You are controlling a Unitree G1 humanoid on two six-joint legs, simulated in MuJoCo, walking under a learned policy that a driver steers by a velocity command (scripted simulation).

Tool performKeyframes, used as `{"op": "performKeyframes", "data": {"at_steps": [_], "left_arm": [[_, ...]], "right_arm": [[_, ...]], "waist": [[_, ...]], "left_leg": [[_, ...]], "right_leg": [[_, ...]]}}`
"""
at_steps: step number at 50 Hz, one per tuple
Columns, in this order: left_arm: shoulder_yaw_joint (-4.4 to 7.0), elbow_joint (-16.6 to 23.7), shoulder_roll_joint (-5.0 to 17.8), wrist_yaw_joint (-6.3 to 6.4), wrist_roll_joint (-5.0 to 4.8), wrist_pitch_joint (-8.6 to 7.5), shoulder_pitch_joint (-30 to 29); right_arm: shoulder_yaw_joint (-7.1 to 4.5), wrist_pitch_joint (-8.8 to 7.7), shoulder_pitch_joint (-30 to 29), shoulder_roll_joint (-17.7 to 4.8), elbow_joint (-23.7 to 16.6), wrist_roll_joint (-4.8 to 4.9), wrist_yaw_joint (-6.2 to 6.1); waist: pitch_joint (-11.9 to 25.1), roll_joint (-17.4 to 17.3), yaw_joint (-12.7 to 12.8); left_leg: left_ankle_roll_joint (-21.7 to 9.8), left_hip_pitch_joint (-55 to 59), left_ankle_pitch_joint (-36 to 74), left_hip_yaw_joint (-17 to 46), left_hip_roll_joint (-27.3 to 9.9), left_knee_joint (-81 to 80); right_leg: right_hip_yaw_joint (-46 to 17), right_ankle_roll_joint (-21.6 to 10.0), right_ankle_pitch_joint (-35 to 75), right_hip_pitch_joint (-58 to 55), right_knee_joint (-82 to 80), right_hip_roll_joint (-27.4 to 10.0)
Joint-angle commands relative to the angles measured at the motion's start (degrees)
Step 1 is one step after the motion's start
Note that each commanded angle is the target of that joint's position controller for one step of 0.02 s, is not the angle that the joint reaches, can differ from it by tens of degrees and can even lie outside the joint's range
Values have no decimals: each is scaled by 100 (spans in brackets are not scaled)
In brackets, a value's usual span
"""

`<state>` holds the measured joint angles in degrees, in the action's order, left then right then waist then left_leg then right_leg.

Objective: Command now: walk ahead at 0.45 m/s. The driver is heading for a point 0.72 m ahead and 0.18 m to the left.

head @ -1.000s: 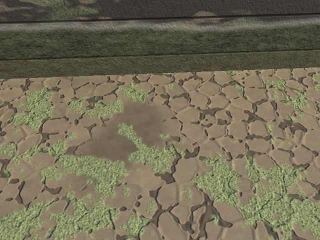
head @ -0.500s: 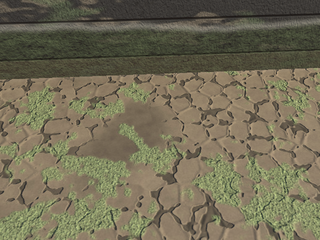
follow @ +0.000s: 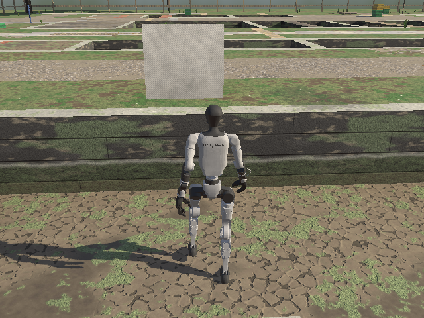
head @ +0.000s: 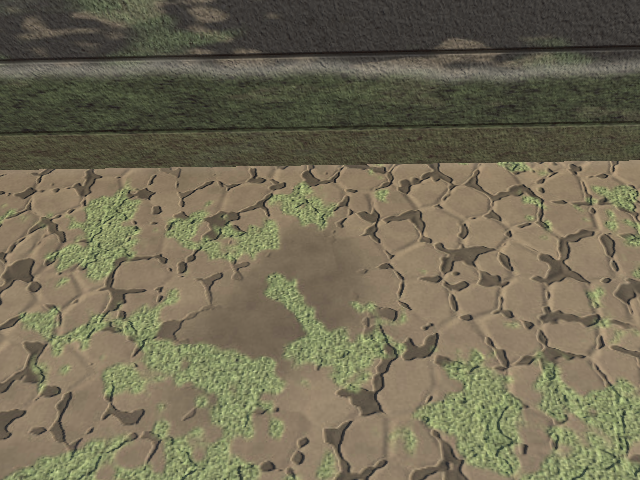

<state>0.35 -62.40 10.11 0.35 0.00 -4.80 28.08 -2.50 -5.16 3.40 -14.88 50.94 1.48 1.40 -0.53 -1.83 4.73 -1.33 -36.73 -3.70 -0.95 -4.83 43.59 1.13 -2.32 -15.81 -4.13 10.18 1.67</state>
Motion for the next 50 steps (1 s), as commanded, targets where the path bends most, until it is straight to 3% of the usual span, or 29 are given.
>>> {"op": "performKeyframes", "data": {"at_steps": [1, 3, 5, 6, 7, 8, 9, 10, 11, 12, 13, 14, 15, 16, 19, 22, 25, 28, 31, 33, 34, 35, 36, 37, 39, 41, 42, 46, 50], "left_arm": [[196, 158, 1085, 68, -52, -49, 265], [230, 124, 1092, 71, -106, -36, 267], [280, 156, 1168, 72, -98, 9, 147], [313, 195, 1256, 70, -68, 43, 53], [324, 227, 1268, 71, -31, 98, -43], [300, 316, 1228, 72, 16, 140, -155], [199, 479, 955, 61, 143, 131, -33], [-11, 435, 50, -14, 9, -15, 755], [135, 480, 714, -38, -160, -181, 188], [230, 691, 1026, -42, -287, -266, -425], [244, 744, 1038, 14, -258, -289, -692], [298, 751, 997, 60, -177, -251, -766], [308, 745, 884, 65, -142, -172, -618], [310, 747, 770, 69, -139, -103, -546], [349, 957, 770, 92, -88, 18, -965], [374, 1254, 825, 83, -15, 4, -1738], [281, 1407, 611, 14, 19, -66, -2276], [246, 1535, 635, -54, -15, -57, -2709], [313, 1657, 921, -91, 30, -100, -2751], [451, 1440, 1280, -46, 92, -166, -1981], [541, 1354, 1682, 15, 189, -189, -1386], [591, 1369, 1990, 75, 256, -85, -1039], [461, 1488, 1521, 64, 152, 20, -960], [397, 1623, 1303, 63, 88, 97, -1350], [321, 1736, 1063, 132, 24, 184, -2175], [345, 1705, 1123, 143, 145, 234, -2498], [373, 1685, 1167, 147, 161, 228, -2513], [502, 1654, 1421, 184, -7, 117, -2582], [606, 1651, 1641, 153, -133, 124, -2549]], "right_arm": [[71, -46, -1030, -100, -628, 31, 62], [55, -57, -1171, -225, -733, 46, 112], [-13, -89, -1009, -402, -748, 30, 157], [-82, -99, -701, -539, -687, 23, 153], [-197, -91, 24, -718, -492, 30, 126], [-328, -55, 1030, -936, -190, 44, 74], [-433, -7, 2019, -1388, 12, -29, -5], [-401, -16, 2148, -1500, 103, -132, 73], [-262, -52, 1751, -946, 68, -83, 89], [-192, -93, 1201, -709, -22, -59, 83], [-149, -139, 734, -606, -113, -88, 105], [-118, -172, 522, -480, -129, -150, 134], [-80, -194, 472, -366, -81, -207, 147], [-64, -199, 520, -303, -19, -200, 155], [-87, -212, 856, -513, 165, -175, 61], [-101, -153, 1182, -666, 257, -185, -75], [-73, -75, 1404, -701, 332, -183, -150], [-58, 19, 1787, -725, 518, -129, -180], [-92, 160, 1737, -795, 541, -90, -217], [-131, 217, 1455, -858, 393, -57, -244], [-74, 185, 1456, -715, 193, -138, -245], [91, 137, 2183, -85, 215, -156, -222], [62, 137, 2422, -330, 290, -60, -200], [-119, 211, 2137, -836, 223, 55, -212], [-194, 467, 1622, -710, 69, 51, -336], [-212, 723, 1721, -483, -23, -24, -414], [-207, 765, 1824, -372, -61, -44, -415], [-252, 706, 1525, -421, -324, -92, -314], [-318, 631, 1326, -551, -385, -70, -186]], "waist": [[-810, 793, 9], [-881, 795, -83], [-665, 788, -317], [-361, 878, -522], [108, 942, -918], [705, 872, -1383], [1531, -77, -1549], [2397, -1640, -996], [1649, -962, -1107], [763, -603, -964], [430, 36, -751], [236, 126, -566], [242, -50, -381], [198, -143, -310], [-134, -122, -290], [-349, 20, -459], [-259, -50, -612], [-129, -121, -792], [-20, -246, -640], [362, -194, -220], [1096, 194, -92], [1955, 1445, -270], [2760, 1535, -150], [2246, 1019, -206], [1003, 634, -467], [530, 933, -686], [522, 1010, -733], [640, 1015, -714], [588, 924, -726]], "left_leg": [[17, 128, 503, -248, 231, -842], [-131, 117, 499, -120, 211, -1136], [-315, 471, 283, -125, 308, -1295], [-405, 978, 125, -238, 467, -1237], [-529, 1900, -11, -352, 655, -1180], [-696, 3278, 2, -262, 611, -1166], [-1044, 5025, -430, 1318, -637, -1159], [-1943, 6269, -2012, 4318, -1826, -2370], [-1637, 5631, -2396, 4418, -1580, -2905], [-1393, 4704, -1926, 3442, -1433, -2970], [-1285, 3790, -1035, 2701, -1249, -3092], [-1217, 3146, -441, 2115, -1025, -3208], [-1169, 2797, -268, 1742, -841, -3357], [-1193, 2619, -196, 1536, -743, -3487], [-1300, 2350, 16, 1142, -690, -3783], [-1239, 2589, 647, 909, -650, -3813], [-925, 2481, 2253, 175, -280, -3482], [-857, 2896, 2422, 217, -357, -3151], [-785, 3512, 2565, 670, -561, -2472], [-549, 3556, 2658, 751, -301, -1534], [-324, 2853, 1639, 596, 71, -451], [91, 943, -1869, 198, 900, 1587], [215, 565, -3976, 674, 980, 2741], [259, 305, -3680, 778, 684, 3112], [441, 120, -2945, 477, 248, 2788], [522, 844, -2423, 222, 195, 2395], [493, 1011, -2242, 123, 170, 2191], [183, 1328, -1707, -2, -25, 1013], [-107, 1756, -1674, -284, 73, 43]], "right_leg": [[-640, -807, 1751, 722, -617, -1324], [-582, -742, 1988, 343, -503, -1507], [-475, -621, 3012, -53, -73, -1634], [-406, -560, 4045, -163, 373, -1640], [-262, -464, 4982, -81, 1240, -1512], [-123, -298, 5034, 508, 2460, -1270], [52, -145, 2792, 1921, 4431, -812], [-479, 111, -1535, 3683, 6250, 259], [-996, -35, -1514, 4256, 6890, -49], [-791, -141, -964, 4520, 6896, -334], [-689, -148, -385, 4188, 6635, -654], [-635, -130, -79, 3889, 6337, -839], [-682, -132, 100, 3540, 6136, -988], [-650, -118, 135, 3422, 5946, -1027], [-516, 28, 455, 3830, 5327, -1133], [-447, 202, 1317, 4408, 4242, -1117], [-84, 225, 2158, 3672, 2883, -750], [-55, 211, 2413, 3344, 2323, -502], [-256, 64, 1837, 3228, 1825, -347], [-175, -133, 2491, 2204, 1178, -265], [-662, -406, 4737, 760, 1616, -962], [-2057, -1432, 6885, -1331, 2053, -2529], [-2705, -1814, 6593, -1487, 1897, -2947], [-2212, -1596, 5264, -767, 1610, -2674], [-1405, -1189, 2750, 812, 962, -2106], [-817, -1065, 1408, 2124, 418, -1774], [-664, -1090, 816, 2352, 205, -1749], [-493, -1050, -520, 2350, -269, -1927], [-309, -858, -1214, 2136, -364, -2063]]}}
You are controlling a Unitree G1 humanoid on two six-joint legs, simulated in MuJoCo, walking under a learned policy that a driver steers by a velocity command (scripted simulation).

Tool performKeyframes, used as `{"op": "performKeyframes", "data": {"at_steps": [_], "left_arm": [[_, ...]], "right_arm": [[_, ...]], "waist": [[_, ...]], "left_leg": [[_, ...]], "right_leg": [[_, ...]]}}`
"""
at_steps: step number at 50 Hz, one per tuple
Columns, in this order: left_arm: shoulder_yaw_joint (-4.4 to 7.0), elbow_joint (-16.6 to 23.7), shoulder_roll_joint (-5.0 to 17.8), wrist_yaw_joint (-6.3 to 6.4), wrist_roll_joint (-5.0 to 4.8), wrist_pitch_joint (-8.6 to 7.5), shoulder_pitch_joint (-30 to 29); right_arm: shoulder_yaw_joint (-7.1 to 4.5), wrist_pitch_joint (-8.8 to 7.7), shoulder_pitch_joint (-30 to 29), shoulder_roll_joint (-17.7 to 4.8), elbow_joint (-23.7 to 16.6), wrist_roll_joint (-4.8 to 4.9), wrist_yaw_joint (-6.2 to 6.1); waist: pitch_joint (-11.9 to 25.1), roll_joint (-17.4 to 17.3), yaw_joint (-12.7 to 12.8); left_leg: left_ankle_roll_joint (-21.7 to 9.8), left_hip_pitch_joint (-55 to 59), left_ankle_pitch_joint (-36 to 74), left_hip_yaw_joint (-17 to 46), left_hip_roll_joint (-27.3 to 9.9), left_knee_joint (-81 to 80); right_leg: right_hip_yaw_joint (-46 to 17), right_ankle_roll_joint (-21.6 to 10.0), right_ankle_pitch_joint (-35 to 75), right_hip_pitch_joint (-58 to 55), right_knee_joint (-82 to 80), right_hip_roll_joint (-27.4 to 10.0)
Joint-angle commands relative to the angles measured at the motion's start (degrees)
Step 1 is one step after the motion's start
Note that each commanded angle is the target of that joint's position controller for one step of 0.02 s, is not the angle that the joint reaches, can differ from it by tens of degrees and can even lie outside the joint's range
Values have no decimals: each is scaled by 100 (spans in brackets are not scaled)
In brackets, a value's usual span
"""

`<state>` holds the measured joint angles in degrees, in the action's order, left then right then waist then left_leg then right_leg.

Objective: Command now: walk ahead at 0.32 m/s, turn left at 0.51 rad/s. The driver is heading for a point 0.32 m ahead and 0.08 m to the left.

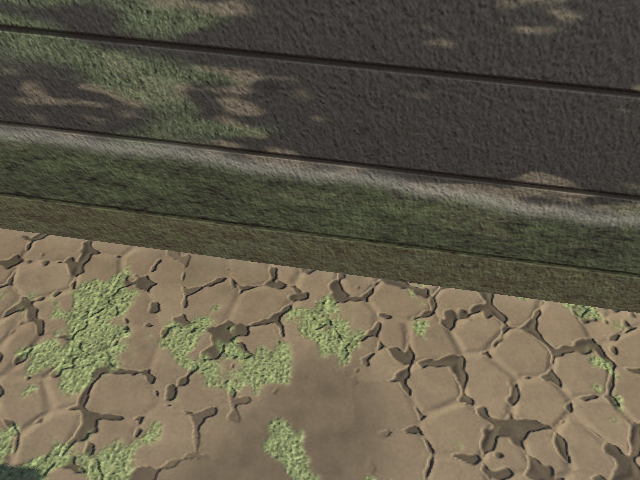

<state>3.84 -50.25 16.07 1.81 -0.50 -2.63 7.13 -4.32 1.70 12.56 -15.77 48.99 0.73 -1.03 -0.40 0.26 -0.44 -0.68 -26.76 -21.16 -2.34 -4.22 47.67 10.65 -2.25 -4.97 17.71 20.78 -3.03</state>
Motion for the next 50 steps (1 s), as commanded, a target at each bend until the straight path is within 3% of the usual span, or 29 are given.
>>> {"op": "performKeyframes", "data": {"at_steps": [1, 3, 4, 5, 6, 7, 8, 9, 11, 12, 16, 21, 24, 26, 27, 28, 29, 30, 31, 32, 33, 34, 36, 38, 41, 43, 44, 46, 50], "left_arm": [[268, 442, 1063, -7, -119, -66, -462], [257, 472, 994, -26, -179, 16, -598], [212, 492, 797, -33, -160, 57, -672], [131, 532, 455, -80, -98, 91, -735], [32, 680, 65, -168, -35, 59, -840], [71, 943, 313, -211, -129, -104, -1251], [146, 936, 650, -240, -200, -241, -1226], [205, 804, 831, -243, -119, -325, -1053], [222, 657, 738, -212, 80, -391, -1048], [208, 640, 629, -238, 72, -395, -1103], [130, 723, 320, -295, -6, -386, -1440], [15, 957, 161, -391, -15, -398, -1934], [80, 915, 462, -423, 6, -427, -1568], [167, 660, 701, -406, 115, -496, -742], [211, 555, 940, -386, 270, -521, -152], [258, 481, 1276, -360, 418, -503, 496], [217, 345, 1129, -404, 305, -386, 746], [165, 399, 895, -402, 109, -290, 520], [65, 481, 632, -357, 71, -216, 48], [-40, 471, 403, -327, 101, -173, -264], [-101, 445, 287, -308, 138, -146, -512], [-90, 369, 393, -301, 194, -110, -658], [-69, 286, 490, -273, 237, -86, -773], [-42, 219, 603, -221, 192, -58, -685], [-71, 202, 614, -159, 73, 133, -673], [-221, 97, 272, -229, 144, 110, -387], [-177, 93, 382, -244, 180, 110, -132], [-178, 68, 454, -188, 185, 160, -240], [-193, -85, 487, -103, 165, 227, 38]], "right_arm": [[-154, -54, 456, -476, -172, 14, 80], [-182, -46, 886, -411, 30, 18, 104], [-224, -46, 1318, -445, 252, 18, 97], [-290, -77, 1791, -623, 418, 39, 57], [-333, -157, 1846, -1105, 251, 14, 23], [-331, -364, 1544, -1274, 20, -102, 79], [-302, -530, 1047, -1175, -151, -115, 55], [-247, -607, 820, -978, -211, -46, 38], [-171, -598, 872, -726, -218, 25, 4], [-138, -601, 1026, -627, -202, 8, -18], [-164, -598, 1434, -688, -166, 0, -101], [-179, -457, 1706, -694, -35, -7, -158], [-193, -402, 1399, -754, -128, -16, -190], [-168, -411, 1103, -711, -213, 2, -207], [-132, -438, 1084, -643, -295, -86, -191], [-30, -470, 1494, -315, -364, -195, -179], [72, -500, 2238, -32, -234, -67, -125], [-78, -449, 2096, -692, -93, 71, -105], [-120, -392, 1411, -900, -205, 105, -111], [-102, -307, 1089, -798, -219, 16, -145], [-88, -209, 974, -668, -253, -63, -181], [-37, -128, 1052, -466, -264, -83, -197], [59, -114, 991, -214, -293, -105, -227], [97, -151, 822, -244, -306, -119, -215], [92, -150, 607, -363, -234, -170, -147], [79, -104, 287, -601, -419, -285, -159], [-1, -92, 11, -1016, -463, -241, -178], [92, -207, -159, -612, -374, -232, -102], [137, -455, -147, -511, -191, -182, 0]], "waist": [[521, 687, -253], [393, 496, -493], [284, 221, -630], [116, -651, -731], [-265, -1641, -566], [-476, -1342, -530], [-671, -1094, -292], [-598, -924, -133], [-292, -639, -112], [-184, -598, -139], [-150, -663, -284], [-317, -927, -492], [-131, -984, -291], [286, -959, 116], [872, -744, 315], [1769, 339, 301], [2679, 1713, 158], [2372, 1038, 188], [1494, 602, 204], [1002, 202, 78], [675, 168, -89], [506, 418, -247], [437, 759, -277], [696, 745, -217], [652, 539, -276], [313, 258, -188], [11, -295, 164], [-204, -538, 106], [32, -473, 134]], "left_leg": [[-250, 899, 69, -230, 37, -636], [-461, 1533, 280, -532, 216, -1464], [-623, 1921, 100, -539, 376, -1850], [-951, 2337, -751, 476, -130, -2623], [-1597, 2740, -2016, 3015, -1356, -3389], [-1977, 2464, -2843, 4323, -1699, -4225], [-1785, 2505, -2258, 3992, -1645, -4312], [-1516, 2574, -1318, 3396, -1459, -4116], [-1196, 2603, -141, 2569, -1077, -3993], [-1137, 2642, 348, 2326, -953, -3952], [-1017, 2545, 1308, 1769, -654, -3809], [-781, 2325, 3102, 1345, -529, -3191], [-668, 2558, 3752, 1535, -635, -2694], [-473, 2723, 4880, 1486, -409, -1850], [-268, 2291, 4492, 1396, -99, -1046], [33, 666, 2103, 1272, 443, 718], [262, -306, -2103, 1371, 1091, 2251], [294, -398, -1882, 1590, 739, 2698], [308, -668, -1597, 1261, 527, 2662], [348, -488, -1276, 1079, 290, 2287], [384, -98, -1008, 1005, 87, 1776], [418, 440, -829, 848, 18, 1182], [473, 1033, -730, 591, 97, 181], [447, 1390, -66, 531, 118, -614], [291, 2132, 1186, 331, 282, -1844], [20, 2453, 1522, 884, -186, -2359], [-227, 1745, 777, 1092, -334, -2385], [-206, 933, -208, 937, -70, -2603], [-24, 1347, 1388, 805, 21, -2328]], "right_leg": [[-1217, -795, -2496, -60, -1381, -1615], [-914, -546, -2947, 195, -1009, -1449], [-656, -362, -3135, 452, -399, -1170], [-150, -71, -3124, 1126, 1178, -713], [-90, 285, -2975, 2899, 3203, -16], [-1146, 143, -2518, 3628, 3617, 178], [-1383, 57, -1796, 3833, 3652, 1], [-1398, 63, -1191, 3695, 3483, -116], [-1368, 182, -499, 3163, 2970, -137], [-1323, 229, -160, 2972, 2795, -49], [-1252, 335, 640, 2424, 1769, 208], [-962, 294, 867, 1632, 905, 412], [-1040, 122, 695, 1094, 654, 408], [-860, -133, 1091, 117, 189, 537], [-1185, -380, 2503, -1108, 388, 90], [-2428, -1044, 4859, -3225, 1084, -1206], [-4125, -1887, 5317, -4156, 704, -2312], [-3946, -1724, 3720, -3480, 346, -2062], [-3240, -1473, 2769, -2639, 164, -1754], [-2781, -1306, 2147, -1755, -79, -1434], [-2495, -1203, 1658, -961, -323, -1231], [-2213, -1113, 1303, -311, -550, -1019], [-1815, -1142, 1513, 135, -648, -801], [-1789, -1140, 1407, -50, -582, -822], [-1756, -799, -653, 150, -534, -667], [-1696, -180, -2223, 657, -454, -382], [-1344, 81, -2225, 498, -292, 3], [-1157, 230, -1521, -182, 88, 129], [-1156, 87, -526, -365, 358, 82]]}}
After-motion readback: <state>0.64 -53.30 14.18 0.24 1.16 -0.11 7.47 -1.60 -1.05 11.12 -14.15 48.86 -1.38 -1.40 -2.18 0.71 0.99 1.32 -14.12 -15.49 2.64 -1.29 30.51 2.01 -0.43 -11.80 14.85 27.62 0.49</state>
